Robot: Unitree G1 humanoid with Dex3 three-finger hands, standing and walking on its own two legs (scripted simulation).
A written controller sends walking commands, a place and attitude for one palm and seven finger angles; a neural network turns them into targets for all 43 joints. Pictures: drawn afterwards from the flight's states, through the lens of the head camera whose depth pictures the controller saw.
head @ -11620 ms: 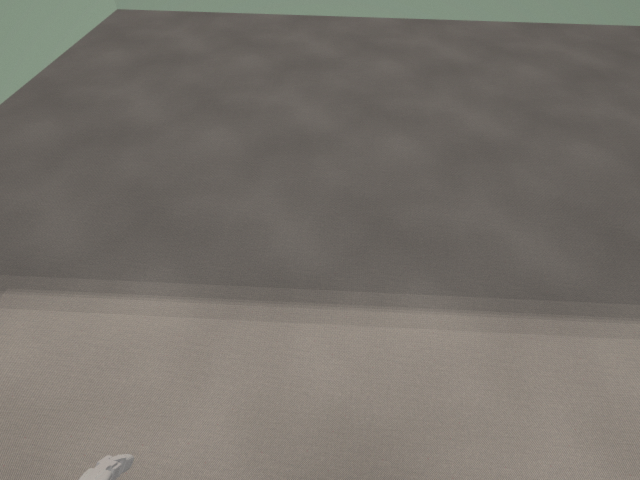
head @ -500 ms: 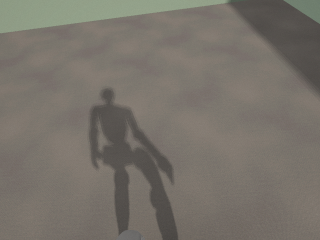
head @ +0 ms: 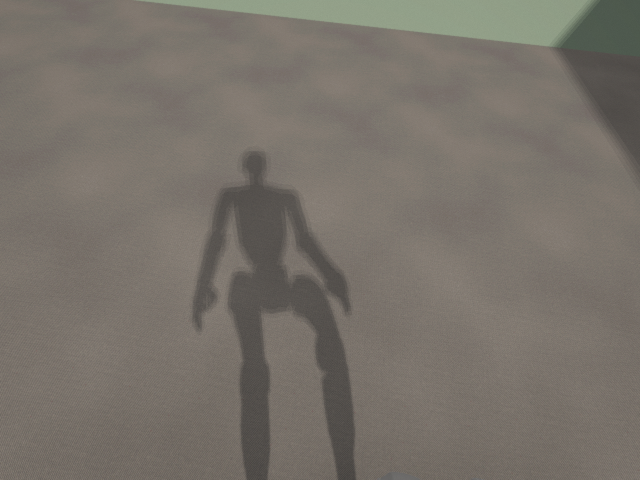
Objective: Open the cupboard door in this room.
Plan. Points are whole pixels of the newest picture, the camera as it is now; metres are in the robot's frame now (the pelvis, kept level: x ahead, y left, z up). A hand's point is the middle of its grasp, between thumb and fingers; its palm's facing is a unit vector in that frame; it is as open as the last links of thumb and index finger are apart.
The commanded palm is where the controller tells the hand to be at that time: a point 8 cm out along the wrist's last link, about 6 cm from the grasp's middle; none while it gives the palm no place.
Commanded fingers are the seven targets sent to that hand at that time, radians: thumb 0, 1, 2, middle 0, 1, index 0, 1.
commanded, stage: turn or walk to find it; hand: left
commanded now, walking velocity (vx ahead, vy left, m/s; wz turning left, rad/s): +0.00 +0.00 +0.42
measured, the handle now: out of the picture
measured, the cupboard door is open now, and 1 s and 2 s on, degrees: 0 0 0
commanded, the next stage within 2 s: none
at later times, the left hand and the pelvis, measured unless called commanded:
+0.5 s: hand out of the picture +0.02 +0.14 -0.15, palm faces +0.22 -0.94 -0.27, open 7.3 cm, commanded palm none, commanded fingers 0.00 0.90 0.90 -0.20 -0.30 -0.20 -0.30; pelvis -0.03 -0.06 +0.00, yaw +14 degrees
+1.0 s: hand out of the picture -0.12 +0.20 -0.18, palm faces +0.47 -0.85 -0.24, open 7.4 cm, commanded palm none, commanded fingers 0.00 0.90 0.90 -0.20 -0.30 -0.20 -0.30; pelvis -0.06 -0.01 +0.00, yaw +26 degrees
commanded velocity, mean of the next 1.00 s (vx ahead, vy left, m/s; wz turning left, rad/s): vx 0.00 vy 0.00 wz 0.42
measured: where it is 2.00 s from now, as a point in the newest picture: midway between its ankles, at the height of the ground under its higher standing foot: outside the picture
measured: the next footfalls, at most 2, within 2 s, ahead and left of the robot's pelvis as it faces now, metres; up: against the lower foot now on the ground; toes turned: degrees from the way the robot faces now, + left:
right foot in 0.26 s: +0.03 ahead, -0.15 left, +0.00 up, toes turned +3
left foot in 0.76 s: -0.07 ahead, +0.09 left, +0.00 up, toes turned +26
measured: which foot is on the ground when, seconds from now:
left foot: down 0.00-0.26, up 0.28-0.74, down 0.76-1.00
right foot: up 0.00-0.24, down 0.26-0.76, up 0.78-1.00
